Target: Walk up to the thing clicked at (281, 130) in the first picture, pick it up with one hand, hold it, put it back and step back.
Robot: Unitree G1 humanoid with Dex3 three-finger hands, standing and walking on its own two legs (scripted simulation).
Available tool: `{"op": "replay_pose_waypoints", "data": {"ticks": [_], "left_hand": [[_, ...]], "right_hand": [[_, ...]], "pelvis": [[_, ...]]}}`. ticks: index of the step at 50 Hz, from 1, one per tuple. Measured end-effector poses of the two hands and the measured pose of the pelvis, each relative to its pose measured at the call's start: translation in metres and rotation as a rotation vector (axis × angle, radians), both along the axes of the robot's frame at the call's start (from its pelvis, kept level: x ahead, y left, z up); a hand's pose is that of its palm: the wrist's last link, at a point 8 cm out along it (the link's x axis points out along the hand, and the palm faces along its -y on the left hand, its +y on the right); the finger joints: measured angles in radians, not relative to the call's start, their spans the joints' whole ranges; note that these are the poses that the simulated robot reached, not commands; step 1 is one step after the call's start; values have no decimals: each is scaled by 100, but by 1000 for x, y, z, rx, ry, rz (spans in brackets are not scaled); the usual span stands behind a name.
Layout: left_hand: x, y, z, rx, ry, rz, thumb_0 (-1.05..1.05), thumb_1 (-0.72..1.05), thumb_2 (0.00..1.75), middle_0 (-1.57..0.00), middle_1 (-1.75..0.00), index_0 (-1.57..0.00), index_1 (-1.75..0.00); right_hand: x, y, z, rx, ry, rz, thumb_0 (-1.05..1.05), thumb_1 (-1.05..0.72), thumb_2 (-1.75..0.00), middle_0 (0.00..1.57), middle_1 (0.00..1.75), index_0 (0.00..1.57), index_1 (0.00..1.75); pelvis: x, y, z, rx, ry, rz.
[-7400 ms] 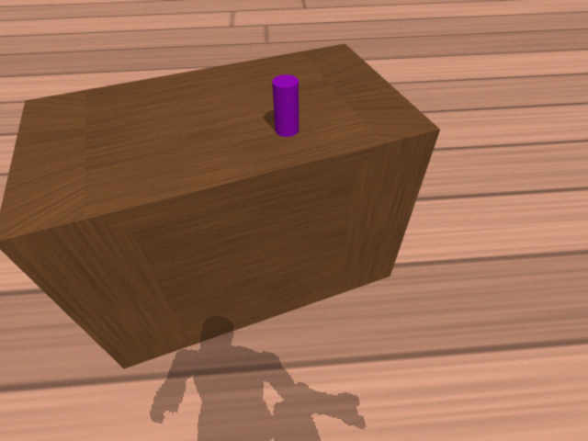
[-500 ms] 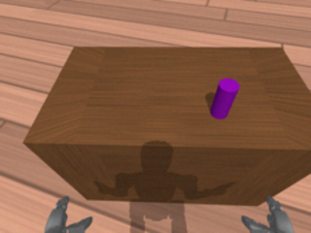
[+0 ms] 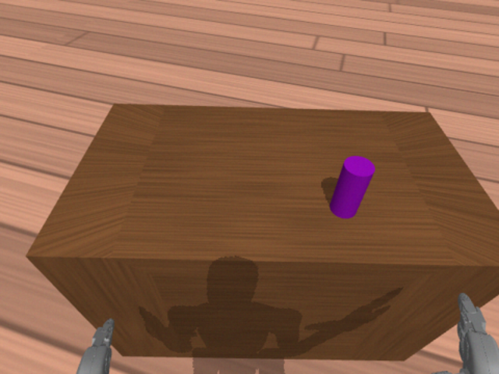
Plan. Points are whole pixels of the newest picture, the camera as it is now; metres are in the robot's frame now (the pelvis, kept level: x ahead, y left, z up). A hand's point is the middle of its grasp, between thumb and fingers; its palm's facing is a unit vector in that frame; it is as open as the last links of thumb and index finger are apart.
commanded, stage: rise first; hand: right
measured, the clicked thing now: (350, 188) +0.51 -0.21 -0.01
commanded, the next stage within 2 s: go down in 1.00 s
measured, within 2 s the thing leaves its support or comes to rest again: neither
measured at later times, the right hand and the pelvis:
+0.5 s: hand (457, 354) +0.16 -0.25 +0.04, palm faces +0.31 +0.88 -0.37, open 17.5 cm; pelvis -0.02 +0.00 +0.00, yaw +0 degrees
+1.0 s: hand (472, 350) +0.16 -0.25 +0.07, palm faces +0.31 +0.87 -0.39, open 17.4 cm; pelvis -0.03 +0.00 +0.00, yaw +0 degrees
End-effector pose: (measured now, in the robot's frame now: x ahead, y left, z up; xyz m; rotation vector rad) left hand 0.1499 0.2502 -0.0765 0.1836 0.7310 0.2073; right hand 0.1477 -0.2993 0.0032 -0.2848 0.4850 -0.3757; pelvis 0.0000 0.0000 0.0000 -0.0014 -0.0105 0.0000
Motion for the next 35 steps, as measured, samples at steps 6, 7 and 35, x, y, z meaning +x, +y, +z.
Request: {"op": "replay_pose_waypoints", "data": {"ticks": [6, 7, 35], "left_hand": [[-11, 4, -12, -14, 61, 16, 0, -51, 5, -6, -6, -7, -6], [-12, 5, -13, -13, 66, 21, -1, -51, 5, -6, -6, -7, -7], [-24, 7, -3, -10, -9, 12, -1, -53, 6, -6, -6, -6, -7]], "right_hand": [[-1, 2, 16, -23, -50, 19, -1, 52, -5, 4, 5, 5, 5], [-1, 2, 19, -30, -58, 21, -1, 52, -5, 5, 5, 5, 5], [-25, 5, 77, -132, -284, 84, -1, 53, -4, 5, 5, 6, 5]], "pelvis": [[-2, 2, 0, -1, -10, 0], [-2, 2, 0, -1, -12, -1], [-24, 3, 0, -3, -49, -9]]}}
